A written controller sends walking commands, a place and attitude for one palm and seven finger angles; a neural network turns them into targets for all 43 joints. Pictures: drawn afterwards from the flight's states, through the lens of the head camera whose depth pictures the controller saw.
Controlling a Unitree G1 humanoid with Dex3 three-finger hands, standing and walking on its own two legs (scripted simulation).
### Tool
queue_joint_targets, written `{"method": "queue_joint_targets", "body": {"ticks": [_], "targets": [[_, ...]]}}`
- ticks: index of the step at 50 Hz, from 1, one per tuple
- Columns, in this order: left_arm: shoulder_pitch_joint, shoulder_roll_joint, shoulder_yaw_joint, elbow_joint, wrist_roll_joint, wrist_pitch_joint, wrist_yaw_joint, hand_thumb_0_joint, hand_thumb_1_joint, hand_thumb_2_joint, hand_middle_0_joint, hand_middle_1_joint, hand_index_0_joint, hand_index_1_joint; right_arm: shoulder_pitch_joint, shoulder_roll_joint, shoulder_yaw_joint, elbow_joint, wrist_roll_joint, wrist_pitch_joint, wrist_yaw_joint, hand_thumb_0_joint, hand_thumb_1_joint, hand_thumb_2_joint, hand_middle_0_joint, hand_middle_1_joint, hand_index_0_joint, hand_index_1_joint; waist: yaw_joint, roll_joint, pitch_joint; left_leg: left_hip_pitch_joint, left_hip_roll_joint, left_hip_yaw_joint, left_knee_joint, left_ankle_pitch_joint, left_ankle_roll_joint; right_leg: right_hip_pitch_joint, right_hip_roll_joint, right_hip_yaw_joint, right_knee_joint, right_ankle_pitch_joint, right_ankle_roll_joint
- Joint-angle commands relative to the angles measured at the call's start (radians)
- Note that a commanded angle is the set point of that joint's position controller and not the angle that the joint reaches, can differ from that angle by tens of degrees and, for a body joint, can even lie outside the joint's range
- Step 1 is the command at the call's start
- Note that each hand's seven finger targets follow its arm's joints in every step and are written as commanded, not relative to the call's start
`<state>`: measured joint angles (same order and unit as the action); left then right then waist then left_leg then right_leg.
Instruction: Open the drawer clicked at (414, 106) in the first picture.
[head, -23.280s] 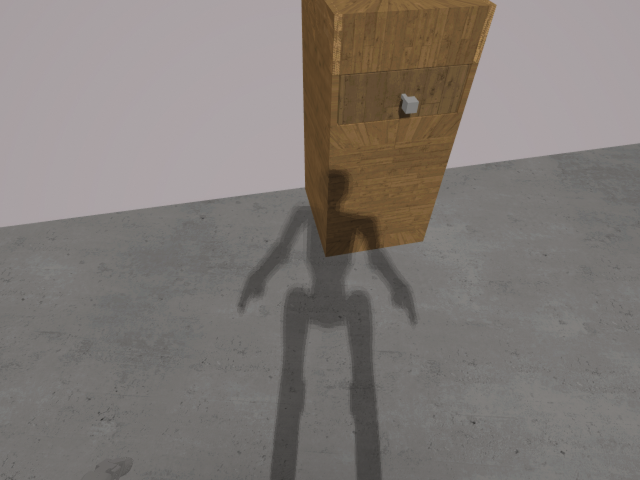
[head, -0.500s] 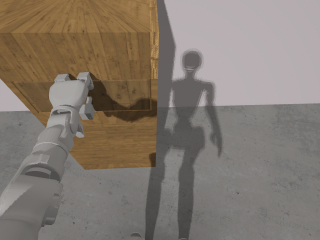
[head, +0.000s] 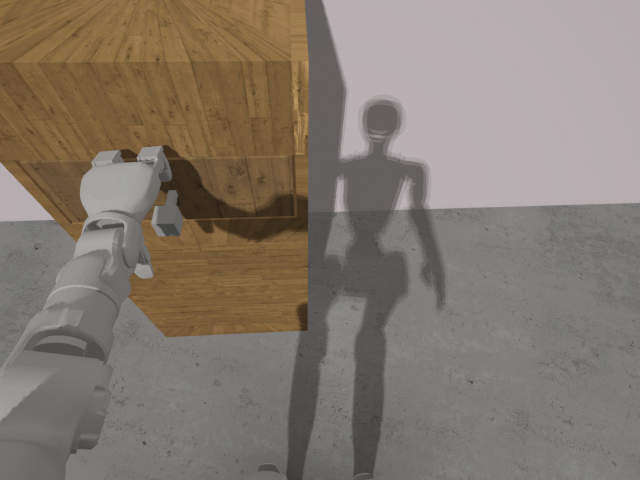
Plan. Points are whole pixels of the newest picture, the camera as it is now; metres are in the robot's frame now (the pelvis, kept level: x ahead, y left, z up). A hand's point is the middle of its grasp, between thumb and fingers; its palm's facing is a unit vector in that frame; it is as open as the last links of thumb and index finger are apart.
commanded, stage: re-aim the fingers above the handle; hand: left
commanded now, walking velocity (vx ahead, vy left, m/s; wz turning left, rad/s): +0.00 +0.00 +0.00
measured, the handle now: (169, 211) +0.51 +0.22 -0.04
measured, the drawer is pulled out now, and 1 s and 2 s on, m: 0.00 0.00 0.00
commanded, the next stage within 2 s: lower the fingers behind the handle in 1.18 s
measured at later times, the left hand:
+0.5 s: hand (146, 210) +0.47 +0.23 +0.02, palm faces -0.02 -0.03 -1.00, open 13.7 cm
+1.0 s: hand (138, 212) +0.47 +0.24 +0.03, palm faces -0.02 -0.01 -1.00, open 13.8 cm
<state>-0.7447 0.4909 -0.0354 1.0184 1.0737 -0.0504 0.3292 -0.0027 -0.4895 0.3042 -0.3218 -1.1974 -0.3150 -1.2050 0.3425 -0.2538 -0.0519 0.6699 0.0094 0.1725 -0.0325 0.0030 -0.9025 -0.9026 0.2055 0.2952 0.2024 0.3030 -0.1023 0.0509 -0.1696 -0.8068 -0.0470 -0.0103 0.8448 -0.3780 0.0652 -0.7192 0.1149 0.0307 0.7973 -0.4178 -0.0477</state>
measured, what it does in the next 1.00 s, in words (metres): stands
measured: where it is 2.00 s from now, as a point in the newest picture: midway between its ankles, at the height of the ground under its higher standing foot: outside the picture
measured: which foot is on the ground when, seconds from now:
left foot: down 0.00-1.00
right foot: down 0.00-1.00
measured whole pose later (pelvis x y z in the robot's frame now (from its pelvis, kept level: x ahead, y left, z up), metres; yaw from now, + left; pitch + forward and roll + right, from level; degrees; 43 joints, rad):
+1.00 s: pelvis -0.01 +0.01 +0.00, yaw +0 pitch +20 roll -2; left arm -0.80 0.45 -0.06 1.05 1.08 0.06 0.36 0.00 -0.49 0.30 -0.32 -1.20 -0.32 -1.21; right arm 0.33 -0.24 -0.05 0.67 0.00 0.17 -0.02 0.00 -0.90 -0.90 0.21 0.30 0.20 0.30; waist -0.10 0.06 -0.17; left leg -0.83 -0.05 0.00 0.86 -0.37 0.08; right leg -0.74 0.11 0.04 0.81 -0.41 -0.03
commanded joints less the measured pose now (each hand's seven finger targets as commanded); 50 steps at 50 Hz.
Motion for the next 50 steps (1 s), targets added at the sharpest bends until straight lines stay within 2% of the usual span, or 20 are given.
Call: {"method": "queue_joint_targets", "body": {"ticks": [1, 3, 5, 8, 12, 15, 16, 18, 22, 26, 29, 31, 33, 35, 39, 40, 41, 44, 47, 50], "targets": [[-0.429, 0.210, 0.036, -0.183, -0.019, 0.006, 0.022, 0.000, -0.500, 0.300, -0.300, -1.200, -0.300, -1.200, 0.110, -0.157, -0.053, -0.062, -0.006, -0.018, -0.015, 0.000, -0.900, -0.900, 0.200, 0.300, 0.200, 0.300, -0.022, -0.005, -0.399, 0.386, 0.024, -0.010, -0.039, 0.420, -0.006, 0.117, -0.023, -0.001, -0.104, 0.408, 0.008], [-0.453, 0.177, 0.003, -0.187, -0.017, 0.001, 0.014, 0.000, -0.500, 0.300, -0.300, -1.200, -0.300, -1.200, 0.116, -0.156, -0.055, -0.056, -0.005, -0.020, -0.016, 0.000, -0.900, -0.900, 0.200, 0.300, 0.200, 0.300, -0.033, 0.007, -0.360, 0.384, 0.024, -0.012, -0.043, 0.395, -0.004, 0.088, -0.024, -0.005, -0.109, 0.381, 0.009], [-0.442, 0.218, 0.036, -0.196, -0.011, -0.010, 0.014, 0.000, -0.500, 0.300, -0.300, -1.200, -0.300, -1.200, 0.112, -0.157, -0.053, -0.058, -0.005, -0.020, -0.018, 0.000, -0.900, -0.900, 0.200, 0.300, 0.200, 0.300, -0.020, 0.034, -0.362, 0.394, 0.024, -0.013, -0.047, 0.395, -0.006, 0.082, -0.024, -0.006, -0.108, 0.367, 0.005], [-0.472, 0.088, -0.043, -0.223, -0.020, -0.022, 0.017, 0.000, -0.500, 0.300, -0.300, -1.200, -0.300, -1.200, 0.117, -0.142, -0.063, -0.049, -0.010, -0.031, -0.009, 0.000, -0.900, -0.900, 0.200, 0.300, 0.200, 0.300, -0.041, 0.060, -0.360, 0.446, 0.031, -0.025, -0.034, 0.420, -0.012, 0.015, -0.020, -0.018, -0.102, 0.341, 0.001], [-0.492, 0.179, 0.032, -0.237, -0.001, -0.015, 0.047, 0.000, -0.500, 0.300, -0.300, -1.200, -0.300, -1.200, 0.117, -0.147, -0.056, -0.053, -0.014, -0.026, 0.000, 0.000, -0.900, -0.900, 0.200, 0.300, 0.200, 0.300, -0.013, 0.084, -0.424, 0.456, 0.034, -0.035, -0.028, 0.478, -0.022, 0.010, -0.015, -0.026, -0.069, 0.353, -0.001], [-0.456, 0.222, 0.072, -0.166, 0.014, 0.030, 0.076, 0.000, -0.500, 0.300, -0.300, -1.200, -0.300, -1.200, 0.114, -0.152, -0.050, -0.054, -0.019, -0.018, 0.000, 0.000, -0.900, -0.900, 0.200, 0.300, 0.200, 0.300, -0.001, 0.043, -0.392, 0.392, 0.031, -0.026, -0.025, 0.453, -0.020, 0.034, -0.014, -0.029, -0.061, 0.353, -0.003], [-0.438, 0.280, 0.123, -0.162, 0.016, 0.043, 0.083, 0.000, -0.500, 0.300, -0.300, -1.200, -0.300, -1.200, 0.110, -0.159, -0.045, -0.059, -0.019, -0.015, -0.001, 0.000, -0.900, -0.900, 0.200, 0.300, 0.200, 0.300, 0.021, 0.020, -0.411, 0.375, 0.031, -0.030, -0.028, 0.467, -0.020, 0.061, -0.015, -0.030, -0.053, 0.365, -0.006], [-0.429, 0.242, 0.092, -0.167, 0.022, 0.067, 0.092, 0.000, -0.500, 0.300, -0.300, -1.200, -0.300, -1.200, 0.106, -0.153, -0.048, -0.071, -0.018, -0.011, 0.000, 0.000, -0.900, -0.900, 0.200, 0.300, 0.200, 0.300, 0.020, 0.039, -0.437, 0.392, 0.030, -0.017, -0.028, 0.482, -0.020, 0.078, -0.015, -0.028, -0.055, 0.389, -0.002], [-0.449, 0.261, 0.101, -0.182, 0.020, 0.092, 0.087, 0.000, -0.500, 0.300, -0.300, -1.200, -0.300, -1.200, 0.104, -0.157, -0.048, -0.077, -0.011, -0.004, 0.000, 0.000, -0.900, -0.900, 0.200, 0.300, 0.200, 0.300, 0.016, 0.010, -0.453, 0.406, 0.035, -0.016, -0.040, 0.499, -0.018, 0.105, -0.016, -0.025, -0.066, 0.407, 0.005], [-0.454, 0.115, -0.016, -0.206, -0.009, 0.079, 0.031, 0.000, -0.500, 0.300, -0.300, -1.200, -0.300, -1.200, 0.108, -0.152, -0.058, -0.076, -0.009, -0.013, -0.004, 0.000, -0.900, -0.900, 0.200, 0.300, 0.200, 0.300, -0.023, 0.005, -0.418, 0.467, 0.043, -0.023, -0.051, 0.488, -0.014, 0.082, -0.017, -0.026, -0.102, 0.382, 0.006], [-0.416, 0.116, -0.014, -0.247, -0.023, 0.039, -0.011, 0.000, -0.500, 0.300, -0.300, -1.200, -0.300, -1.200, 0.108, -0.149, -0.064, -0.066, -0.007, -0.015, -0.008, 0.000, -0.900, -0.900, 0.200, 0.300, 0.200, 0.300, -0.018, 0.017, -0.417, 0.516, 0.048, -0.029, -0.052, 0.507, -0.015, 0.062, -0.016, -0.022, -0.113, 0.376, 0.008], [-0.431, 0.042, -0.071, -0.291, -0.041, 0.008, -0.031, 0.000, -0.500, 0.300, -0.300, -1.200, -0.300, -1.200, 0.106, -0.142, -0.065, -0.063, -0.011, -0.020, -0.008, 0.000, -0.900, -0.900, 0.200, 0.300, 0.200, 0.300, -0.029, 0.049, -0.380, 0.536, 0.051, -0.043, -0.057, 0.529, -0.022, 0.032, -0.019, -0.030, -0.113, 0.351, 0.001], [-0.419, 0.042, -0.069, -0.265, -0.030, -0.011, -0.023, 0.000, -0.500, 0.300, -0.300, -1.200, -0.300, -1.200, 0.103, -0.143, -0.064, -0.051, -0.012, -0.018, -0.006, 0.000, -0.900, -0.900, 0.200, 0.300, 0.200, 0.300, -0.029, 0.060, -0.316, 0.523, 0.052, -0.053, -0.059, 0.477, -0.026, -0.020, -0.015, -0.036, -0.114, 0.298, -0.003], [-0.426, 0.112, -0.012, -0.226, -0.011, -0.012, 0.006, 0.000, -0.500, 0.300, -0.300, -1.200, -0.300, -1.200, 0.099, -0.147, -0.057, -0.052, -0.010, -0.015, -0.007, 0.000, -0.900, -0.900, 0.200, 0.300, 0.200, 0.300, -0.017, 0.027, -0.268, 0.441, 0.044, -0.055, -0.066, 0.385, -0.023, -0.028, -0.018, -0.036, -0.108, 0.247, -0.008], [-0.514, 0.202, 0.061, -0.235, 0.028, 0.006, 0.092, 0.000, -0.500, 0.300, -0.300, -1.200, -0.300, -1.200, 0.087, -0.150, -0.050, -0.059, -0.015, -0.026, -0.003, 0.000, -0.900, -0.900, 0.200, 0.300, 0.200, 0.300, 0.002, 0.078, -0.344, 0.426, 0.043, -0.064, -0.058, 0.358, -0.034, -0.061, -0.019, -0.042, -0.066, 0.210, -0.013], [-0.498, 0.189, 0.054, -0.197, 0.028, 0.026, 0.108, 0.000, -0.500, 0.300, -0.300, -1.200, -0.300, -1.200, 0.085, -0.148, -0.049, -0.061, -0.018, -0.027, -0.003, 0.000, -0.900, -0.900, 0.200, 0.300, 0.200, 0.300, 0.001, 0.060, -0.344, 0.410, 0.038, -0.057, -0.053, 0.350, -0.031, -0.047, -0.017, -0.043, -0.064, 0.208, -0.014], [-0.501, 0.235, 0.093, -0.183, 0.025, 0.043, 0.119, 0.000, -0.500, 0.300, -0.300, -1.200, -0.300, -1.200, 0.085, -0.155, -0.047, -0.059, -0.021, -0.027, -0.003, 0.000, -0.900, -0.900, 0.200, 0.300, 0.200, 0.300, 0.009, 0.052, -0.372, 0.397, 0.037, -0.054, -0.049, 0.359, -0.030, -0.025, -0.018, -0.041, -0.059, 0.219, -0.013], [-0.509, 0.231, 0.077, -0.167, 0.030, 0.090, 0.126, 0.000, -0.500, 0.300, -0.300, -1.200, -0.300, -1.200, 0.087, -0.155, -0.047, -0.066, -0.019, -0.026, 0.000, 0.000, -0.900, -0.900, 0.200, 0.300, 0.200, 0.300, 0.009, 0.056, -0.459, 0.416, 0.035, -0.034, -0.040, 0.393, -0.029, 0.023, -0.018, -0.035, -0.060, 0.273, -0.004], [-0.499, 0.184, 0.029, -0.158, 0.013, 0.115, 0.081, 0.000, -0.500, 0.300, -0.300, -1.200, -0.300, -1.200, 0.102, -0.156, -0.050, -0.068, -0.012, -0.022, -0.001, 0.000, -0.900, -0.900, 0.200, 0.300, 0.200, 0.300, -0.006, 0.033, -0.497, 0.455, 0.038, -0.027, -0.040, 0.450, -0.026, 0.068, -0.017, -0.032, -0.072, 0.345, 0.004], [-0.449, 0.082, -0.050, -0.165, -0.028, 0.109, 0.009, 0.000, -0.500, 0.300, -0.300, -1.200, -0.300, -1.200, 0.109, -0.154, -0.056, -0.066, -0.008, -0.023, -0.007, 0.000, -0.900, -0.900, 0.200, 0.300, 0.200, 0.300, -0.028, -0.010, -0.434, 0.473, 0.042, -0.025, -0.050, 0.447, -0.017, 0.084, -0.018, -0.030, -0.108, 0.359, 0.009]]}}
